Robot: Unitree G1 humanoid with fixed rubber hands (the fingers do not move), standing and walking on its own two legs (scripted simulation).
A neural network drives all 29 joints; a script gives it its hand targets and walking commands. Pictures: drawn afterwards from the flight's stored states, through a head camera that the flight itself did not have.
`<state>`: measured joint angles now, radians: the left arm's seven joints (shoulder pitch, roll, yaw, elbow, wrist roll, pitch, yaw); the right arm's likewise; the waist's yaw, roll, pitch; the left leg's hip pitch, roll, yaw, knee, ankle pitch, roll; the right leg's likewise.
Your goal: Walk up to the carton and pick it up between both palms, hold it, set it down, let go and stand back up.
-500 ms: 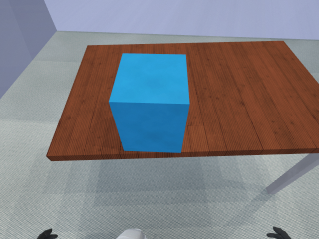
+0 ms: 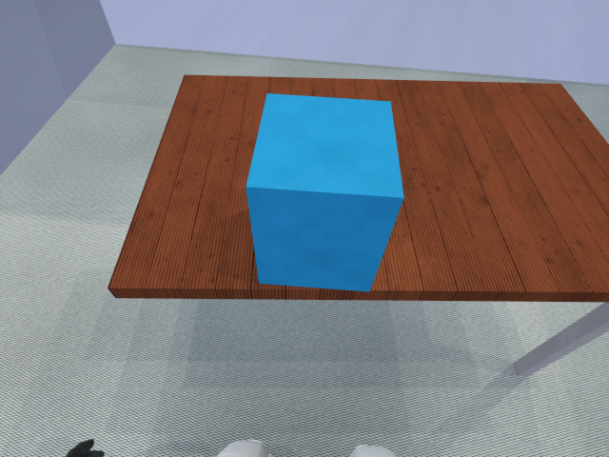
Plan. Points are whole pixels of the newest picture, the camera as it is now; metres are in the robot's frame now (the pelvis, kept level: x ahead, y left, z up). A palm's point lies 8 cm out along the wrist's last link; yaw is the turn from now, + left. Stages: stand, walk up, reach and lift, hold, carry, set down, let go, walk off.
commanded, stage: walk up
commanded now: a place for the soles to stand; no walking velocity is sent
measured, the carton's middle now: (321, 197) +0.50 -0.01 +0.01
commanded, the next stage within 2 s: reach and lift in 0.74 s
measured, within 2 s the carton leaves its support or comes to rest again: neither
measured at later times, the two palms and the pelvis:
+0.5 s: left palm out of the picture +0.09 +0.32 -0.09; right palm out of the picture +0.10 -0.31 -0.10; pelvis +0.01 +0.00 +0.00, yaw +0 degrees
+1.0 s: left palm (94, 418) +0.17 +0.29 -0.08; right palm out of the picture +0.14 -0.32 -0.10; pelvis +0.01 +0.00 +0.00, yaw +0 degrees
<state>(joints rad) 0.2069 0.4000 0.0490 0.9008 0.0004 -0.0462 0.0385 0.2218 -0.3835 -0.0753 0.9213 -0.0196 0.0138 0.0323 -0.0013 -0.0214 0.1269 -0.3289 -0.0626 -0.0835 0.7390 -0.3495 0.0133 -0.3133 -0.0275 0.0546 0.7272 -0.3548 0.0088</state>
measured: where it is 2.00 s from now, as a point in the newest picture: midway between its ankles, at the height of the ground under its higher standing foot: outside the picture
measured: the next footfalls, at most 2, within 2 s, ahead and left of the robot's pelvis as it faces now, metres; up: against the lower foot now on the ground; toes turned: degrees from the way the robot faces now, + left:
none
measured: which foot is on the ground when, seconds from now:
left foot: down 0.00-1.00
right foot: down 0.00-1.00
